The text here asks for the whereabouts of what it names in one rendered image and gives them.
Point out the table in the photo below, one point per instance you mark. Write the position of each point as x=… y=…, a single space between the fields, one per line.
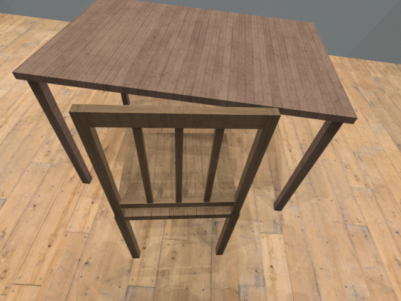
x=192 y=55

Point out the chair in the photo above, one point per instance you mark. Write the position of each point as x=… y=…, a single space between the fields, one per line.
x=175 y=175

